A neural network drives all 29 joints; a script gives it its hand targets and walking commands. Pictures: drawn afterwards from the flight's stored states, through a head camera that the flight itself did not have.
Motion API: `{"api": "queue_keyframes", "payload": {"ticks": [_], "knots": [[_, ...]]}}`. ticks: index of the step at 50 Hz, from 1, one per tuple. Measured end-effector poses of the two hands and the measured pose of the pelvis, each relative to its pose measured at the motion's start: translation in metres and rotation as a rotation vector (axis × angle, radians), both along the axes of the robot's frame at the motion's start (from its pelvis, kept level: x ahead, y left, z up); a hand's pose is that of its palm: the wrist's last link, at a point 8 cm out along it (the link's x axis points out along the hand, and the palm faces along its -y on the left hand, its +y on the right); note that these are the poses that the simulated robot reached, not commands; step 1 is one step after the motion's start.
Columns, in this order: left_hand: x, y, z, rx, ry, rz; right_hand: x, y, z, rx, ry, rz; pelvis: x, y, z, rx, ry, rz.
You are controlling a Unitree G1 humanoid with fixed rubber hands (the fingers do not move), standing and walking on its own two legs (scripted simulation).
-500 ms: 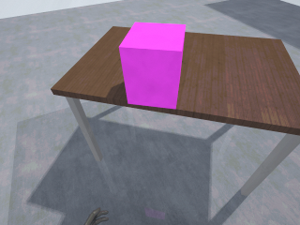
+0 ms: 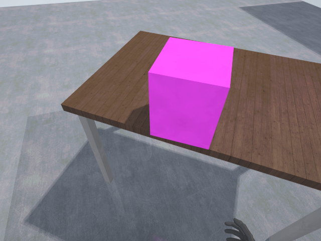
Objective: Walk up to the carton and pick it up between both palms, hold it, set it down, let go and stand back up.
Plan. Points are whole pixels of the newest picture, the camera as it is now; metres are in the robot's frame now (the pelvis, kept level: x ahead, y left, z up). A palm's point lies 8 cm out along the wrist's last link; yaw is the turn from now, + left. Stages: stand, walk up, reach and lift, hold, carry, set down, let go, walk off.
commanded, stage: walk up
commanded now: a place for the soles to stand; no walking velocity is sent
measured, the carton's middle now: (189, 93) +0.55 -0.06 +0.07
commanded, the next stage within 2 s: none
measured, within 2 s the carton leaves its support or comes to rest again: neither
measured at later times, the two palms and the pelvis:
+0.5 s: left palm out of the picture +0.14 +0.17 -0.10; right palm out of the picture +0.11 -0.25 -0.11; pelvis +0.03 -0.04 +0.01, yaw +0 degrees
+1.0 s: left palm out of the picture +0.08 +0.19 -0.11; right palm out of the picture +0.12 -0.24 -0.11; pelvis +0.03 -0.02 +0.01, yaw -1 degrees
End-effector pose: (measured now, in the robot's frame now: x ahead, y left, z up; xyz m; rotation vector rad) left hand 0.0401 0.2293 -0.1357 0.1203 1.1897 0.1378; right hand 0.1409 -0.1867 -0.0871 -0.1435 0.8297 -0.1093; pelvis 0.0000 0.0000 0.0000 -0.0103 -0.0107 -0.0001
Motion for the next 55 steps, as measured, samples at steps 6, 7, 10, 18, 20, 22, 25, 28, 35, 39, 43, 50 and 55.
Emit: {"api": "queue_keyframes", "payload": {"ticks": [6,7,10,18,20,22,25,28,35,39,43,50,55], "knots": [[0.043,-0.025,0.012,-0.011,-0.106,-0.026,-0.002,-0.025,-0.005,0.005,0.044,-0.024,0.008,-0.012,0.002,0.006,0.005,-0.002],[0.050,-0.029,0.013,-0.008,-0.130,-0.029,-0.002,-0.030,-0.008,0.009,0.054,-0.023,0.008,-0.015,0.000,0.011,0.004,-0.002],[0.063,-0.041,0.017,-0.002,-0.180,-0.036,-0.004,-0.046,-0.018,0.021,0.090,-0.022,0.011,-0.024,-0.003,0.021,-0.005,-0.004],[0.088,-0.061,0.038,-0.022,-0.227,-0.062,-0.023,-0.065,-0.022,0.033,0.167,-0.026,0.020,-0.034,0.008,0.020,-0.011,-0.002],[0.093,-0.062,0.040,-0.021,-0.237,-0.063,-0.027,-0.067,-0.023,0.034,0.186,-0.026,0.022,-0.036,0.009,0.020,-0.014,-0.002],[0.096,-0.062,0.041,-0.019,-0.241,-0.062,-0.030,-0.068,-0.024,0.035,0.201,-0.026,0.023,-0.037,0.010,0.019,-0.016,0.000],[0.097,-0.062,0.040,-0.016,-0.238,-0.059,-0.032,-0.068,-0.025,0.037,0.212,-0.025,0.025,-0.039,0.010,0.018,-0.019,0.001],[0.095,-0.060,0.039,-0.012,-0.226,-0.054,-0.032,-0.067,-0.024,0.038,0.214,-0.024,0.027,-0.040,0.011,0.016,-0.021,0.003],[0.079,-0.054,0.033,-0.010,-0.181,-0.035,-0.026,-0.064,-0.022,0.035,0.205,-0.015,0.027,-0.039,0.011,0.012,-0.024,0.006],[0.066,-0.051,0.029,-0.011,-0.151,-0.023,-0.023,-0.062,-0.021,0.031,0.199,-0.009,0.027,-0.037,0.011,0.010,-0.024,0.008],[0.055,-0.047,0.027,-0.009,-0.126,-0.009,-0.022,-0.060,-0.020,0.028,0.198,-0.004,0.026,-0.035,0.012,0.008,-0.024,0.010],[0.036,-0.035,0.029,0.035,-0.105,0.004,-0.021,-0.057,-0.020,0.013,0.205,0.037,0.026,-0.025,0.011,0.015,-0.015,-0.026],[0.011,-0.002,0.038,0.126,-0.024,0.024,0.002,-0.048,-0.016,0.003,0.146,0.028,0.033,0.004,0.011,0.002,0.005,-0.078]]}}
